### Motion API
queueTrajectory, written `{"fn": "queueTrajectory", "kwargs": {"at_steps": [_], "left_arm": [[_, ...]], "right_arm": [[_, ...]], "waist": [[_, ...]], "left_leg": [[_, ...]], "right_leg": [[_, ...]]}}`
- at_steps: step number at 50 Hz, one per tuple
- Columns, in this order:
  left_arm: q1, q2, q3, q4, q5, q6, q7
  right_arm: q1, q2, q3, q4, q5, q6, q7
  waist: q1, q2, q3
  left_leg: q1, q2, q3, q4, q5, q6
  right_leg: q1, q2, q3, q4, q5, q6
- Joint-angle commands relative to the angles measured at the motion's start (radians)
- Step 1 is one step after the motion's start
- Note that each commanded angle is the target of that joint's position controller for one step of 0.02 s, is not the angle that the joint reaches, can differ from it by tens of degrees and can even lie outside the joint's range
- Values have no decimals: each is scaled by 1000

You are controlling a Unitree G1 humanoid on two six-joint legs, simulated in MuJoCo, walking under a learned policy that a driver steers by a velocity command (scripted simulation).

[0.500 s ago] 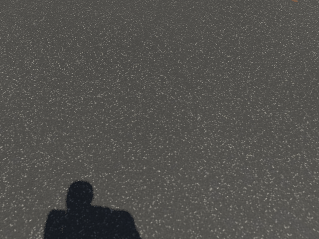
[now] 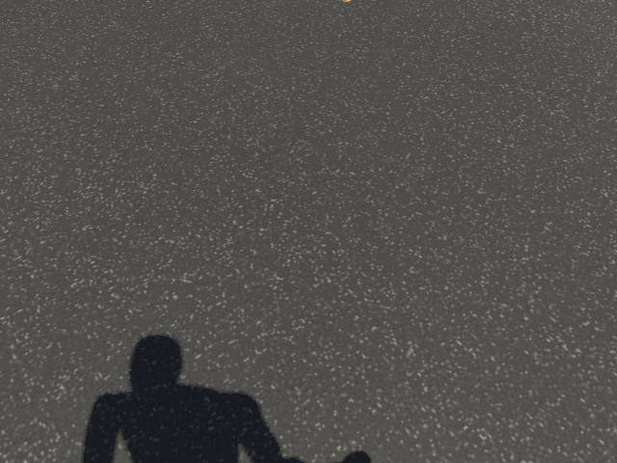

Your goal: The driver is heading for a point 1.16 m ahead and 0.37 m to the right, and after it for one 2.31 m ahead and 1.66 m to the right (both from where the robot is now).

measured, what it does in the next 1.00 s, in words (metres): walks ahead, turning right: right foot, then left foot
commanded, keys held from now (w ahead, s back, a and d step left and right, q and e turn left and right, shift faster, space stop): w+shift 0.40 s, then w+e+shift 0.60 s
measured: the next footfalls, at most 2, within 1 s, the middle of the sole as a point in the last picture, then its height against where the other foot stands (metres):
right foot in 0.36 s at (379, 416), level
left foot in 0.80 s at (300, 256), level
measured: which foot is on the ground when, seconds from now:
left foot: down 0.00-0.38, up 0.40-0.78, down 0.80-1.00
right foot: up 0.00-0.34, down 0.36-0.80, up 0.82-1.00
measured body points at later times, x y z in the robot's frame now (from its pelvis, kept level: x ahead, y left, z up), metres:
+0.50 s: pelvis +0.48 -0.04 +0.02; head +0.51 -0.04 +0.46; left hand +0.55 +0.23 -0.12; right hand +0.54 -0.31 -0.11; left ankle +0.33 +0.08 -0.59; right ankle +0.53 -0.11 -0.71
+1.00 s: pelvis +0.95 -0.05 +0.02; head +0.97 -0.05 +0.47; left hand +1.19 +0.17 -0.08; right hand +0.88 -0.33 -0.09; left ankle +0.97 +0.08 -0.71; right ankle +0.89 -0.14 -0.61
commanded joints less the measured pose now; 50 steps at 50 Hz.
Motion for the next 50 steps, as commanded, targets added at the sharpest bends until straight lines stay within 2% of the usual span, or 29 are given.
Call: {"fn": "queueTrajectory", "kwargs": {"at_steps": [1, 3, 6, 8, 10, 14, 16, 17, 18, 19, 20, 21, 22, 23, 25, 27, 31, 34, 36, 38, 39, 40, 41, 42, 43, 44, 45, 47, 50], "left_arm": [[-27, 75, 5, -110, 26, 1, -18], [-61, 39, -8, -130, 36, 27, -35], [-259, 55, -17, -206, 36, 29, -40], [-362, 50, -25, -235, 28, 18, -48], [-433, 28, -37, -250, 16, 11, -60], [-479, 75, -26, -255, 18, 7, -45], [-354, 125, -4, -226, 23, 8, -27], [-172, 165, 16, -170, 19, 9, -12], [40, 201, 37, -100, 22, 13, 5], [209, 281, 64, -66, 39, 18, 25], [145, 319, 79, -68, 55, 18, 11], [74, 250, 82, -70, 30, 19, -7], [23, 199, 71, -55, 19, 10, -12], [8, 146, 62, -32, 21, 5, -16], [7, 88, 41, 1, 16, 0, -4], [27, 104, 45, 17, -1, -12, 3], [16, 155, 64, -8, -6, -29, -2], [61, 208, 84, -10, -23, -35, -14], [92, 214, 87, -6, -21, -26, -10], [96, 250, 95, -7, -10, -16, -2], [72, 277, 103, -15, -3, -11, -2], [34, 234, 93, -38, 1, -15, -5], [63, 53, 54, -81, -11, -21, 0], [148, 72, 45, -134, -53, -16, 2], [36, 135, 52, -108, -26, 5, 11], [-36, 140, 55, -112, -9, 15, 0], [-72, 129, 56, -114, -1, 25, -12], [-109, 77, 47, -147, 22, 56, -36], [-232, 48, 30, -227, 25, 84, -56]], "right_arm": [[129, -38, -15, 26, 1, -31, -1], [157, -34, -8, 61, 18, -53, -2], [198, -63, -10, 75, 32, -73, 8], [223, -63, -8, 78, 43, -82, 13], [281, -84, -9, 96, 59, -94, 9], [330, -141, -10, 127, 39, -82, -7], [327, -187, -17, 141, 11, -58, -28], [300, -208, -23, 142, -4, -41, -39], [248, -213, -26, 132, -8, -30, -44], [240, -128, -11, 103, -15, -34, -38], [380, 4, 18, 63, 62, -56, -8], [254, -96, 6, 47, 49, -65, -18], [120, -105, 5, 9, 42, -72, -16], [79, -83, 14, -8, 25, -75, -13], [59, -39, 27, -41, -20, -49, 6], [19, -21, 36, -75, -36, -29, 21], [-231, -36, 58, -182, -12, -30, 40], [-286, -55, 56, -196, 12, -31, 37], [-307, -90, 46, -211, 11, -30, 22], [-172, -147, 19, -179, 9, -38, 2], [-1, -178, 0, -134, 7, -43, -14], [198, -239, -24, -103, -9, -44, -37], [321, -308, -44, -87, -50, -44, -50], [234, -338, -58, -95, -39, -35, -37], [114, -207, -42, -121, -29, -30, -30], [64, -129, -24, -118, -19, -32, -25], [62, -104, -19, -98, -24, -34, -22], [117, -63, -6, -35, -8, -48, -19], [142, -39, -2, 10, 22, -70, -5]], "waist": [[15, -32, -1], [47, 26, 58], [20, 17, 134], [-6, -7, 140], [-35, -3, 126], [-47, 57, 64], [32, 126, -51], [118, 147, -145], [221, 132, -225], [247, 18, -336], [84, -333, -470], [115, -143, -368], [100, -58, -210], [60, 37, -122], [-22, 27, -48], [-49, -1, 13], [-19, -8, 112], [22, -30, 67], [39, -41, 41], [-22, -47, -77], [-110, -34, -173], [-201, -13, -285], [-178, 222, -402], [-82, 446, -498], [-83, 227, -299], [-81, 110, -177], [-66, 54, -124], [-28, 100, -61], [-5, 103, -14]], "left_leg": [[228, 304, -542, -464, -267, 120], [126, 272, -442, -534, -239, 111], [100, 212, -299, -625, -61, 106], [102, 159, -199, -632, 149, 75], [139, 172, -160, -675, 367, 46], [487, 221, -110, -569, 891, 10], [602, 262, -108, -328, 1216, -4], [587, 276, -107, -114, 1255, -5], [479, 254, -87, 163, 1114, -7], [245, 172, -87, 552, 619, 9], [-182, -18, -181, 919, -223, -37], [-315, 53, -236, 915, -148, -5], [-351, 107, -217, 842, -57, -5], [-315, 140, -207, 761, -36, -11], [-229, 181, -205, 651, -50, -47], [-248, 208, -187, 546, -79, -92], [-114, 195, -118, 115, 209, -154], [49, 142, -100, -25, 393, -147], [44, 126, -114, -101, 346, -132], [203, 80, -115, -132, 189, -110], [395, 84, -109, -125, 121, -102], [637, 216, -216, -80, -55, -87], [853, 504, -574, -148, -387, -71], [869, 614, -1057, -385, -545, 27], [714, 537, -884, -406, -623, 16], [574, 485, -676, -387, -423, 3], [481, 445, -537, -393, -224, -14], [379, 400, -346, -408, -23, -40], [352, 376, -153, -451, 217, -67]], "right_leg": [[-392, -115, 58, 45, 43, 0], [-408, -165, 42, -49, 37, 32], [-513, -198, -40, -262, 207, 63], [-443, -182, -92, -482, 374, 66], [-321, -141, -151, -642, 517, 45], [-291, -50, -200, -805, 472, 3], [-161, 21, -195, -809, 294, -19], [9, 39, -172, -805, 208, -38], [222, 1, -139, -838, 168, -60], [460, -210, 80, -761, -86, -85], [720, -457, 725, -967, -301, -239], [657, -386, 733, -1060, -273, -219], [508, -345, 556, -1072, -124, -197], [355, -305, 460, -1093, -3, -178], [136, -218, 356, -1138, 25, -149], [37, -189, 324, -1198, 14, -167], [-177, -110, 207, -1302, 165, -144], [-114, -126, 207, -1298, 376, -103], [46, -141, 222, -1215, 492, -77], [146, -134, 214, -966, 760, -40], [93, -99, 197, -740, 762, -22], [-74, -51, 176, -453, 587, -11], [-331, 33, 109, -102, -152, -12], [-510, 44, 69, 86, -177, -14], [-579, -45, 45, 107, -60, -18], [-570, -79, 26, 51, 16, -9], [-534, -106, 24, 13, 33, 2], [-511, -147, 21, -28, 33, 14], [-578, -166, -17, -75, 104, 19]]}}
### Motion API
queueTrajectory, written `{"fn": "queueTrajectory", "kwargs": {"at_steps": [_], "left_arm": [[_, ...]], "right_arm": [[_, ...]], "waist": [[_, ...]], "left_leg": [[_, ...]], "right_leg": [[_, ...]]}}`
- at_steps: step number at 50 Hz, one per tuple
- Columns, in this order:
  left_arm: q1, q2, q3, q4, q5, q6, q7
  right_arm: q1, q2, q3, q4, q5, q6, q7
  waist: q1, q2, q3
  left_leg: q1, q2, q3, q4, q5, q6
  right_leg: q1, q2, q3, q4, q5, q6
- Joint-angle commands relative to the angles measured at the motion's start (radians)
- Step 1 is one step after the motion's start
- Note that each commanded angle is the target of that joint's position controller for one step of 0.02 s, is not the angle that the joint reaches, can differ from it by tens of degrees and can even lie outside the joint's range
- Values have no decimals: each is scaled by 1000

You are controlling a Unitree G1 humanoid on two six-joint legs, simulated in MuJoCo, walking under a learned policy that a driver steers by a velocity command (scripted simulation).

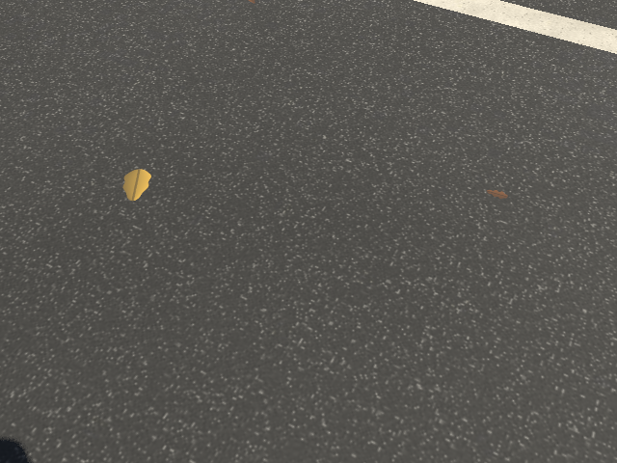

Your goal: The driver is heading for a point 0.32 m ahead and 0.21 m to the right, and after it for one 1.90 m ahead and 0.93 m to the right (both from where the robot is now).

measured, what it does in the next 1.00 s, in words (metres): walks ahead, turning right: right foot, then left foot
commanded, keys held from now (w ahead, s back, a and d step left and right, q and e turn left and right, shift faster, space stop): w+e+shift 0.82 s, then w+shift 0.18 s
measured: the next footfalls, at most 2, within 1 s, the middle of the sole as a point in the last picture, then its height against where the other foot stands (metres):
right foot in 0.26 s outside the picture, level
left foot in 0.68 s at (349, 312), level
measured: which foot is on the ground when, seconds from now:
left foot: down 0.00-0.26, up 0.28-0.66, down 0.68-1.00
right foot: up 0.00-0.24, down 0.26-0.66, up 0.68-1.00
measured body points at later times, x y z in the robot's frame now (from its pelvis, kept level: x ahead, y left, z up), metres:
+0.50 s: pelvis +0.44 -0.07 +0.00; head +0.46 -0.08 +0.44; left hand +0.55 +0.20 -0.13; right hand +0.54 -0.37 -0.07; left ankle +0.65 +0.06 -0.66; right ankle +0.37 -0.06 -0.74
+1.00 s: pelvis +0.83 -0.26 -0.01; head +0.83 -0.28 +0.44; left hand +1.17 -0.34 -0.04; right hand +0.55 -0.37 -0.13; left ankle +0.83 -0.07 -0.74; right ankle +0.84 -0.46 -0.67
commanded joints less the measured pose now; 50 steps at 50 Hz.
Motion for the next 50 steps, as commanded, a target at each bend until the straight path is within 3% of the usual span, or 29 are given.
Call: {"fn": "queueTrajectory", "kwargs": {"at_steps": [1, 5, 7, 9, 11, 12, 13, 14, 15, 16, 17, 18, 19, 21, 25, 29, 31, 32, 33, 34, 35, 36, 37, 38, 39, 40, 42, 46, 50], "left_arm": [[-79, -77, -41, -130, 9, 12, -30], [-218, -47, -54, -190, 5, 12, -57], [-256, -40, -58, -194, 5, 10, -61], [-182, -4, -48, -166, 2, 5, -51], [103, 60, -15, -91, -1, 1, -29], [309, 105, 16, -18, -1, -3, -8], [267, 163, 54, -8, -33, 13, 19], [159, 291, 65, -59, 9, 30, 18], [218, 263, 69, -85, 8, 35, 29], [201, 207, 60, -53, 0, 24, 39], [180, 161, 47, -35, -7, 8, 45], [140, 145, 40, -41, -7, -9, 52], [108, 118, 27, -47, -11, -24, 54], [112, 95, 16, -45, -20, -47, 45], [155, 110, 28, -41, -20, -63, 29], [217, 133, 41, -23, -31, -62, 28], [195, 155, 46, -27, -28, -57, 38], [182, 186, 51, -28, -19, -56, 36], [133, 208, 54, -34, -16, -60, 29], [105, 110, 26, -59, -14, -73, 26], [209, -48, -16, -108, -57, -72, 28], [180, 23, -26, -109, -34, -58, 39], [103, 73, -14, -98, -12, -44, 34], [64, 78, -13, -97, 2, -34, 20], [22, 62, -14, -107, 11, -23, 4], [17, 34, -21, -125, 14, -10, -11], [-36, -16, -40, -165, 17, 11, -27], [-135, -15, -57, -227, 12, 10, -38], [-282, -24, -78, -251, 16, -7, -60]], "right_arm": [[20, -8, 7, -13, 17, -33, 11], [14, -70, -4, -1, 11, -40, 0], [62, -107, -8, 12, 9, -34, -8], [90, -170, -21, 5, 9, -10, -24], [38, -229, -39, -21, 1, 26, -33], [7, -226, -41, -41, -7, 40, -28], [-13, -163, -36, -53, -8, 41, -13], [63, -84, -9, -180, 2, 18, -2], [-46, -124, -3, -219, 3, -12, -3], [-80, -121, 4, -220, 6, -27, -3], [-100, -114, 8, -220, -3, -24, -6], [-91, -101, 13, -210, -24, -7, -7], [-58, -100, 15, -199, -41, 18, -5], [-97, -79, 19, -217, -44, 53, 2], [-332, -26, 45, -312, -11, 53, 20], [-400, -60, 40, -343, 7, 45, 21], [-326, -98, 26, -325, 8, 40, 11], [-209, -146, 4, -294, 12, 36, -2], [-12, -184, -16, -251, 13, 32, -18], [208, -253, -43, -218, -10, 28, -43], [181, -320, -53, -220, -54, 27, -39], [61, -262, -57, -234, -33, 34, -29], [-24, -164, -37, -246, -22, 40, -25], [-40, -117, -26, -227, -21, 43, -20], [-19, -103, -21, -199, -22, 42, -20], [3, -91, -15, -167, -17, 34, -19], [44, -54, -5, -114, 5, 11, 0], [24, -80, -6, -80, 2, -23, 16], [105, -118, -8, -28, 8, -24, 15]], "waist": [[32, 144, 36], [43, 86, 123], [38, 81, 130], [88, 132, 55], [236, 166, -88], [309, 129, -178], [253, -70, -137], [86, -224, -230], [159, -34, -287], [116, 63, -116], [59, 134, -24], [14, 150, 11], [-25, 153, 27], [-36, 138, 50], [37, 75, 92], [94, 17, 44], [55, 10, -3], [-5, 19, -85], [-129, 31, -178], [-213, 106, -303], [-93, 418, -403], [-60, 387, -326], [-57, 240, -191], [-49, 127, -111], [-44, 101, -63], [-24, 133, -30], [-5, 140, 16], [44, 129, 83], [5, 72, 154]], "left_leg": [[72, 242, -119, -250, 326, 70], [39, 195, 74, -329, 465, 49], [100, 184, 135, -283, 793, 32], [207, 209, 146, -117, 1201, 20], [171, 254, 119, 269, 1356, 41], [24, 244, 96, 584, 1175, 47], [-252, 47, 85, 984, 207, 17], [-653, -58, -48, 1290, -226, -35], [-740, -23, -223, 1269, -159, -25], [-752, 30, -240, 1146, -113, -17], [-680, 69, -241, 1021, -96, -20], [-602, 90, -242, 957, -111, -29], [-529, 107, -242, 897, -121, -44], [-461, 123, -217, 754, -132, -70], [-363, 81, -171, 390, 244, -69], [-277, 20, -183, 184, 364, -30], [-141, -24, -193, 102, 283, -16], [-9, -51, -191, 113, 179, -5], [212, -34, -180, 113, 114, 6], [461, 138, -342, 123, -181, 35], [639, 436, -891, -84, -505, 114], [520, 430, -1064, -177, -637, 135], [381, 379, -875, -169, -584, 129], [271, 336, -704, -159, -395, 123], [198, 294, -574, -172, -249, 106], [142, 282, -489, -187, -169, 103], [89, 269, -377, -225, -34, 92], [5, 232, -163, -319, 203, 107], [-5, 196, 8, -443, 425, 103]], "right_leg": [[-176, -76, 33, -53, 115, 2], [-73, -44, -76, -379, 281, -26], [19, 19, -161, -486, 285, -60], [133, 95, -200, -522, 213, -90], [435, 147, -168, -530, 104, -131], [703, 164, -101, -598, 46, -162], [849, 79, 84, -673, -43, -184], [1068, -164, 653, -810, 3, -375], [1063, -214, 821, -982, -140, -399], [894, -208, 782, -1050, -144, -352], [722, -163, 695, -1059, -62, -309], [592, -109, 600, -1055, 24, -282], [483, -73, 535, -1064, 74, -272], [334, -13, 459, -1091, 95, -264], [236, 70, 392, -1119, 213, -200], [408, 30, 436, -1050, 424, -141], [475, 29, 452, -937, 588, -96], [503, 39, 443, -781, 718, -72], [430, 73, 409, -547, 727, -48], [270, 125, 342, -218, 486, -34], [-36, 237, 223, 61, -291, -5], [-149, 143, 171, 140, -187, -22], [-161, 81, 139, 116, -87, -18], [-143, 41, 117, 76, -43, -9], [-130, 14, 110, 53, -39, -5], [-126, -8, 108, 43, -41, 4], [-160, -40, 109, 30, -21, 7], [-175, -20, 123, -144, 146, 17], [11, 31, -50, -495, 262, -25]]}}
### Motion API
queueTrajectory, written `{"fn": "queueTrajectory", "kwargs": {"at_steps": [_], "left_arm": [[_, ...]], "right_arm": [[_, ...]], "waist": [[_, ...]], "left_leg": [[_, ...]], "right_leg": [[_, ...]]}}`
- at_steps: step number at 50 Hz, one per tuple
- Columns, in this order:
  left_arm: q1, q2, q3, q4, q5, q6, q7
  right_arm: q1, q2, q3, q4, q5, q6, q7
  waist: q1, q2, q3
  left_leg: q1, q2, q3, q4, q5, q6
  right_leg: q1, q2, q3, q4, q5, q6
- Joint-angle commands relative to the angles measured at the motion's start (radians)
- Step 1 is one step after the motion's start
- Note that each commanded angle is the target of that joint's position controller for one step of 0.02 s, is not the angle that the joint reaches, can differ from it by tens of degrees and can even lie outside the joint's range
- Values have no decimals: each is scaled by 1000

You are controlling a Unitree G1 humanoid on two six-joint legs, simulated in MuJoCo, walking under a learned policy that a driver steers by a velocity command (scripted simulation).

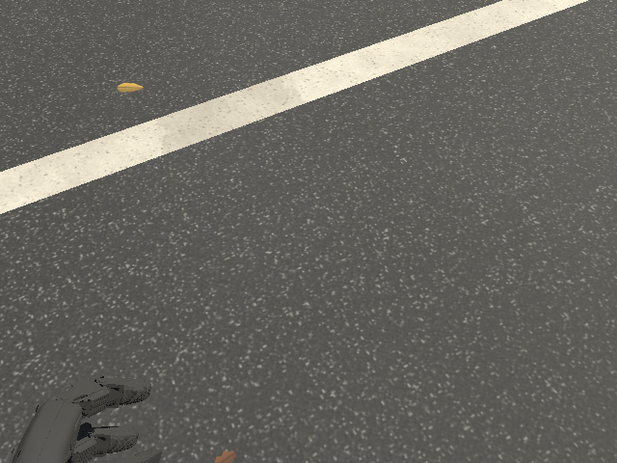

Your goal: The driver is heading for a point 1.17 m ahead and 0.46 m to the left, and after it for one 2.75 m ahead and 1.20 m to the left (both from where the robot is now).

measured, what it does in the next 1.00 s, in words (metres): walks ahead, turning left: right foot, then left foot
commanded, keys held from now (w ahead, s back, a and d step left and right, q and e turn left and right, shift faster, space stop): w+shift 0.32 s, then w+q+shift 0.68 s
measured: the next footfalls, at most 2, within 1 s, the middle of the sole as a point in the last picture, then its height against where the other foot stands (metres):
right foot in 0.12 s outside the picture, level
left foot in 0.58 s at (291, 343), level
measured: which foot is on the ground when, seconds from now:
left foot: down 0.00-0.14, up 0.16-0.56, down 0.58-0.98, up 1.00-1.00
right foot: up 0.00-0.10, down 0.12-0.56, up 0.58-0.98, down 1.00-1.00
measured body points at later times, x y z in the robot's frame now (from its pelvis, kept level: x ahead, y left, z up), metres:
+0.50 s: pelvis +0.48 -0.04 -0.01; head +0.51 -0.04 +0.44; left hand +0.42 +0.25 -0.14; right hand +0.69 -0.28 -0.10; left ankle +0.72 +0.07 -0.68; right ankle +0.27 -0.07 -0.73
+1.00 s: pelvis +0.98 -0.02 -0.02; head +1.01 -0.01 +0.43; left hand +1.17 +0.27 -0.05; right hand +1.05 -0.32 -0.13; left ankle +0.74 +0.01 -0.72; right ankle +1.17 -0.11 -0.73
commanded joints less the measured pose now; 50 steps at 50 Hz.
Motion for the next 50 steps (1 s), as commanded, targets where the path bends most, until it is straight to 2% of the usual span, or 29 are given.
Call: {"fn": "queueTrajectory", "kwargs": {"at_steps": [1, 3, 5, 6, 7, 8, 9, 10, 11, 14, 16, 18, 22, 24, 26, 28, 29, 30, 31, 32, 33, 35, 38, 41, 45, 47, 48, 49, 50], "left_arm": [[-80, 2, -19, -63, 1, -18, -13], [-45, 28, -11, -43, 9, -23, 3], [232, 87, 18, 40, 13, -29, 28], [428, 128, 42, 107, 16, -31, 46], [467, 209, 66, 136, 20, -29, 68], [438, 281, 83, 105, 13, -23, 76], [450, 236, 87, 122, -1, -25, 82], [420, 197, 80, 156, -8, -36, 89], [392, 150, 71, 173, -7, -50, 88], [356, 45, 37, 195, -20, -78, 90], [388, 52, 40, 220, -36, -92, 86], [410, 53, 40, 232, -32, -103, 74], [436, 66, 31, 258, -36, -133, 73], [465, 96, 32, 274, -30, -141, 86], [471, 138, 40, 276, -7, -118, 116], [396, 181, 53, 253, 22, -82, 141], [315, 206, 62, 231, 20, -72, 144], [340, 29, 19, 192, 26, -93, 120], [376, 33, 7, 123, -17, -115, 106], [294, 75, -4, 101, -3, -134, 103], [252, 86, -5, 92, 3, -143, 94], [224, 59, -15, 70, 33, -116, 90], [169, 21, -34, 20, 44, -61, 82], [-11, -15, -55, -55, 11, -63, 62], [-65, 11, -45, -76, -13, -68, 66], [-7, 57, -26, -62, -9, -76, 79], [105, 103, -5, -30, -12, -81, 91], [293, 141, 16, 12, -11, -87, 105], [523, 213, 48, 45, 11, -91, 128]], "right_arm": [[-80, -123, -8, -61, 4, -24, -1], [-44, -181, -14, -41, 4, -11, -14], [-67, -235, -22, -37, 1, 16, -30], [-102, -227, -19, -52, 8, 26, -33], [-56, -103, 4, -86, -13, 26, -20], [10, -49, 15, -152, 26, 18, -3], [-158, -125, 1, -179, 25, 8, -10], [-201, -94, 10, -189, 33, 1, -8], [-201, -72, 18, -175, 23, 3, -6], [-164, -30, 26, -151, -15, 49, 16], [-274, -14, 32, -190, -22, 61, 29], [-395, -7, 38, -225, -3, 59, 35], [-474, -2, 47, -227, 33, 52, 55], [-491, -13, 49, -235, 25, 42, 54], [-435, -60, 35, -206, 10, 45, 47], [-87, -137, 0, -101, 8, 51, 39], [127, -176, -28, -46, 7, 57, 26], [122, -244, -50, -17, 9, 71, 9], [7, -285, -66, -63, 14, 84, 7], [-63, -221, -63, -107, 15, 83, 2], [-100, -161, -50, -98, 18, 81, 1], [-129, -120, -38, -85, 18, 65, -6], [-148, -135, -37, -93, 28, 30, -2], [-148, -147, -50, -109, 32, 19, 0], [-90, -175, -71, -110, 41, 24, 6], [-94, -193, -78, -117, 34, 29, -5], [-108, -221, -83, -121, 25, 29, -6], [-159, -237, -85, -132, 22, 24, -1], [-186, -141, -58, -162, 21, 11, -1]], "waist": [[72, 72, 163], [107, 133, 93], [253, 197, -85], [349, 175, -170], [264, -5, -261], [171, -182, -414], [231, -16, -326], [188, 4, -145], [140, 74, -48], [45, 40, 18], [58, 9, 80], [83, 23, 139], [108, 48, 102], [94, 16, 112], [56, -42, 24], [-115, -74, -138], [-241, -40, -180], [-109, 265, -171], [-34, 351, -313], [-42, 124, -203], [7, -7, -96], [90, -75, 31], [132, -26, 99], [74, 37, 123], [3, 94, 47], [31, 99, -9], [89, 89, -94], [205, 79, -189], [292, -7, -327]], "left_leg": [[-228, 231, -26, -207, 624, 142], [-76, 254, 2, -49, 1154, 144], [-56, 283, 2, 346, 1394, 141], [-194, 250, 15, 644, 1245, 134], [-465, 160, -27, 1001, 294, 129], [-792, 11, -165, 1311, -179, 104], [-906, 43, -273, 1326, -58, 124], [-930, 74, -257, 1257, 18, 122], [-875, 108, -258, 1169, 35, 114], [-722, 157, -266, 1015, 17, 84], [-796, 170, -228, 913, 62, 63], [-833, 147, -189, 772, 212, 73], [-633, 33, -111, 513, 531, 135], [-623, 2, -74, 442, 536, 172], [-549, -81, -36, 428, 424, 193], [-242, -143, -50, 440, 312, 230], [-32, -90, -143, 373, 231, 287], [244, 95, -400, 500, 297, 376], [379, 251, -970, 230, 22, 560], [255, 258, -1027, 73, -87, 519], [81, 235, -944, 35, -88, 469], [-219, 151, -793, 11, 78, 422], [-480, 53, -639, -46, 157, 403], [-593, -23, -556, -77, 271, 339], [-387, 2, -585, 4, 510, 267], [-271, 14, -609, 141, 675, 228], [-237, 7, -600, 298, 787, 206], [-311, -27, -575, 527, 764, 184], [-463, -69, -506, 847, 491, 181]], "right_leg": [[213, 36, -103, -195, 50, -40], [300, 113, -157, -241, -60, -66], [595, 163, -128, -287, -181, -105], [855, 138, -71, -386, -156, -126], [1104, -85, 200, -340, -360, -112], [1292, -321, 781, -519, -486, -213], [1232, -268, 725, -602, -385, -195], [1070, -242, 561, -619, -228, -190], [902, -202, 459, -643, -127, -168], [645, -112, 295, -722, -39, -138], [612, -91, 241, -805, -44, -146], [605, -46, 113, -851, 121, -107], [649, -36, -66, -952, 439, -7], [778, -89, -111, -876, 814, 41], [916, -113, -140, -714, 1107, 80], [890, -132, -155, -234, 1276, 100], [714, -80, -175, 184, 1069, 100], [261, 89, -119, 605, -290, 113], [-40, 161, 44, 814, -454, 133], [-87, 80, 118, 722, -322, 102], [-41, 29, 119, 597, -246, 87], [74, -19, 102, 455, -271, 112], [170, -66, 40, 202, -286, 156], [313, -49, -16, -137, 9, 173], [409, 8, -13, -352, 167, 151], [494, 42, 5, -435, 73, 139], [615, 65, 4, -434, -31, 127], [828, 31, 15, -424, -90, 111], [1073, -165, 196, -413, -411, 78]]}}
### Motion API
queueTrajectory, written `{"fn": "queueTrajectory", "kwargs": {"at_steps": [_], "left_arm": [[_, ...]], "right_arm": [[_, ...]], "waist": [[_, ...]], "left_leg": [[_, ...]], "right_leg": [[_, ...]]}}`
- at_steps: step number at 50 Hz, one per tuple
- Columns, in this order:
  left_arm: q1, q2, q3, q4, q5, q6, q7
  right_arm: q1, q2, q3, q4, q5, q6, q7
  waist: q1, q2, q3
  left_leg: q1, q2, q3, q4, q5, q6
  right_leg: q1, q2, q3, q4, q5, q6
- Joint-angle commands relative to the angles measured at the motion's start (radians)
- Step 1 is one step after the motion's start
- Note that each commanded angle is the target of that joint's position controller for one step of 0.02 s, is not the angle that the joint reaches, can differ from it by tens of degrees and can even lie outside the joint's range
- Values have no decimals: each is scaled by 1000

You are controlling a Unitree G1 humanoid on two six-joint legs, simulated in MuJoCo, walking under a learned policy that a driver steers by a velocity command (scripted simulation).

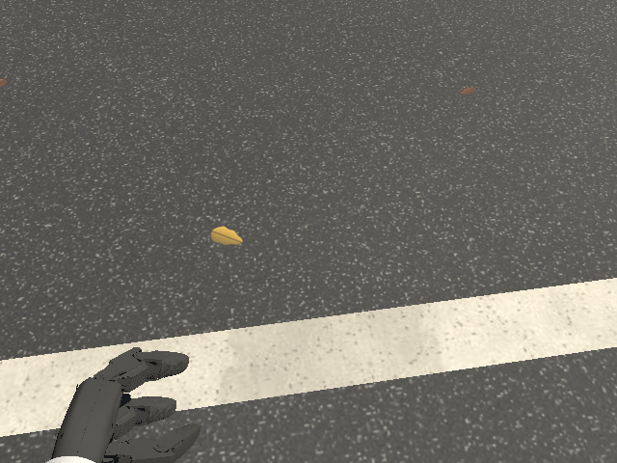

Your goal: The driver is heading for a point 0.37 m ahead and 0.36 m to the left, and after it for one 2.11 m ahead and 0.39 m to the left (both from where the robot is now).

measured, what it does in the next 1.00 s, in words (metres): goes down, turning left: left foot, then right foot 0.11 m lower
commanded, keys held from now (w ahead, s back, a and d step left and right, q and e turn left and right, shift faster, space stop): w+q+shift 0.62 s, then w+e+shift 0.38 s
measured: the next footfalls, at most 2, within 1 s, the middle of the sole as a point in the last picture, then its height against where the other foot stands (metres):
left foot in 0.46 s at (240, 429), level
right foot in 0.92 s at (200, 279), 0.11 m lower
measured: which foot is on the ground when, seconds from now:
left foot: up 0.00-0.44, down 0.46-0.92, up 0.94-1.00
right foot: down 0.00-0.44, up 0.46-0.90, down 0.92-1.00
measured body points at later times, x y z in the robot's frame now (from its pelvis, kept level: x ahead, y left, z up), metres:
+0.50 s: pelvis +0.44 +0.04 -0.02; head +0.47 +0.05 +0.43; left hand +0.31 +0.28 -0.15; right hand +0.74 -0.10 -0.11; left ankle +0.51 +0.09 -0.72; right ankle +0.25 -0.17 -0.58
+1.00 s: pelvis +0.91 +0.21 -0.10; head +0.93 +0.22 +0.35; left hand +0.83 +0.50 -0.21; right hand +1.10 +0.00 -0.23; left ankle +0.64 +0.17 -0.58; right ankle +0.98 +0.17 -0.82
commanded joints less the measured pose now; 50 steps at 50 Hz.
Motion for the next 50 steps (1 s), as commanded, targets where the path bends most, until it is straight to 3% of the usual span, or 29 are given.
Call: {"fn": "queueTrajectory", "kwargs": {"at_steps": [1, 2, 3, 5, 7, 9, 15, 18, 20, 21, 22, 23, 24, 25, 26, 27, 28, 30, 33, 36, 38, 41, 43, 45, 46, 47, 48, 49, 50], "left_arm": [[526, 347, 133, 63, 52, 0, 39], [443, 305, 143, 63, 29, 13, 33], [364, 193, 120, 53, 18, 16, 28], [365, 128, 104, 99, 17, 14, 23], [410, 90, 95, 157, -1, -4, 18], [419, 78, 94, 185, -18, -21, 6], [415, 135, 101, 227, -9, -35, 8], [499, 200, 115, 244, -9, -20, 23], [473, 263, 134, 228, -5, 11, 40], [422, 286, 142, 205, -1, 27, 41], [386, 273, 144, 186, 3, 37, 31], [364, 136, 114, 150, 12, 33, 9], [393, 147, 106, 12, -12, 10, 10], [291, 181, 100, -5, -4, -19, 8], [287, 178, 96, 6, -9, -32, 8], [275, 170, 93, 15, 4, -26, 12], [303, 164, 89, 29, 25, -4, 12], [307, 158, 91, 30, 35, 45, 11], [248, 37, 52, 14, 12, 45, -18], [213, 84, 73, 39, -7, 22, -32], [82, 93, 76, 11, -20, 23, -36], [14, 107, 87, -6, -17, 27, -34], [112, 129, 105, 40, -14, 22, -23], [468, 179, 141, 169, -12, 31, -16], [701, 203, 160, 244, 1, 38, -13], [791, 259, 178, 288, 8, 44, -22], [811, 303, 188, 284, 3, 51, -38], [730, 253, 188, 255, -5, 54, -22], [648, 168, 165, 243, -16, 55, -12]], "right_arm": [[-29, 38, 22, -163, 39, -26, -5], [-60, -32, 29, -169, 17, -9, -12], [-162, -80, 19, -162, -6, 5, -10], [-255, -62, 19, -177, -28, 24, 20], [-273, -13, 33, -212, -35, 53, 39], [-334, 12, 46, -263, -37, 71, 49], [-521, 0, 69, -347, -31, 75, 81], [-523, -9, 68, -330, -27, 70, 84], [-332, -55, 45, -275, -27, 66, 71], [-126, -98, 19, -213, -26, 63, 56], [50, -141, -14, -141, -19, 58, 30], [-26, -224, -43, -136, 10, 74, 3], [-87, -313, -55, -204, -25, 86, 5], [-52, -263, -55, -207, -19, 85, -10], [-73, -203, -41, -172, -17, 74, -21], [-98, -170, -30, -154, -15, 56, -26], [-142, -153, -21, -161, -17, 38, -31], [-187, -120, -2, -163, -15, 10, -21], [-235, -110, -2, -142, -12, -14, -13], [-162, -64, 9, -86, 19, -52, -6], [-75, -61, 18, -62, 3, -46, -14], [5, -90, 20, -34, -46, -35, -46], [8, -126, 21, -21, -64, -29, -66], [-63, -133, 20, -18, -66, -16, -72], [-137, -113, 23, -21, -63, -13, -65], [-147, 3, 47, -55, -58, -36, -54], [-112, -3, 67, -137, 2, -54, -48], [-229, -31, 80, -165, -4, -62, -55], [-366, -74, 78, -165, -36, -71, -44]], "waist": [[236, -341, -448], [213, -316, -387], [225, -165, -223], [208, -49, -69], [170, -104, -22], [148, -102, 5], [127, -43, 129], [116, -67, 87], [-4, -111, -29], [-102, -117, -115], [-162, -49, -183], [-57, 207, -116], [19, 227, -307], [-22, 43, -260], [39, -42, -86], [96, -100, -10], [149, -110, 21], [201, -96, 61], [196, -13, 36], [139, -4, 4], [45, 20, 61], [-2, 12, 145], [35, -6, 111], [192, 7, -27], [332, -41, -81], [300, -360, -145], [274, -468, -333], [311, -221, -305], [301, 77, -137]], "left_leg": [[-697, -12, 114, 794, -49, -19], [-827, 83, 162, 890, 50, -2], [-860, 138, 193, 864, 154, -5], [-824, 196, 208, 795, 210, -22], [-825, 234, 215, 786, 211, -34], [-858, 249, 235, 760, 253, -38], [-756, 214, 386, 388, 499, -2], [-586, 105, 509, 264, 451, 54], [-368, 46, 499, 243, 350, 91], [-133, 28, 455, 228, 300, 124], [146, 42, 353, 128, 283, 160], [234, 196, 78, 92, 307, 204], [470, 385, -455, -95, 258, 406], [389, 421, -546, -240, 162, 387], [198, 400, -482, -278, 190, 350], [26, 349, -397, -279, 267, 316], [-108, 299, -302, -269, 331, 296], [-378, 222, -171, -295, 356, 265], [-604, 100, 22, -318, 521, 191], [-418, 95, 85, -210, 372, 93], [-281, 148, 63, -183, 334, 90], [-29, 228, 68, -114, 495, 85], [116, 246, 115, 42, 817, 67], [120, 251, 166, 390, 1129, 57], [-59, 192, 244, 784, 1086, 37], [-609, 50, 304, 1308, 14, -25], [-1033, -5, 232, 1494, -187, -98], [-1215, 78, 205, 1370, -47, -101], [-1115, 171, 186, 1111, 114, -82]], "right_leg": [[1012, -454, 680, -157, -683, -150], [929, -438, 816, -231, -817, -183], [785, -372, 607, -225, -734, -164], [590, -277, 303, -234, -363, -125], [517, -248, 156, -253, -182, -107], [485, -242, 33, -286, -26, -91], [424, -162, -298, -383, 265, -53], [540, -165, -368, -242, 895, -19], [566, -215, -354, 41, 1150, -22], [473, -236, -329, 292, 1156, -36], [274, -183, -322, 647, 762, -40], [-41, 27, -307, 1058, -350, -15], [-352, 81, -81, 1240, -442, 17], [-413, 26, 14, 1156, -351, 15], [-387, -18, 22, 1019, -311, 11], [-304, -49, 20, 910, -324, 17], [-219, -66, 22, 839, -356, 28], [-35, -80, -1, 608, -431, 56], [279, -30, -125, 363, 11, 41], [249, -68, -53, 107, 518, -42], [146, -71, -69, 8, 496, -65], [-36, -82, -63, -104, 358, -99], [-1, -56, -69, -160, 266, -134], [261, 20, -140, -98, 144, -175], [514, 39, -161, -116, 101, -214], [945, -104, 29, 186, 333, -288], [1264, -285, 567, 76, 118, -492], [1258, -351, 773, -141, -192, -528], [998, -275, 613, -211, -194, -416]]}}
Keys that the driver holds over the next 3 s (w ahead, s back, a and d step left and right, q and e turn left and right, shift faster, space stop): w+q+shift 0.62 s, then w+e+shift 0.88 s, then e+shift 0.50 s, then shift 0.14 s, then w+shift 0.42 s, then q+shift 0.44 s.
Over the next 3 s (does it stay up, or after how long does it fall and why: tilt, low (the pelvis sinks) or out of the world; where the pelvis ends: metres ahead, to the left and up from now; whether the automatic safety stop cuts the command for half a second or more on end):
stays up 2.00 0.29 -0.08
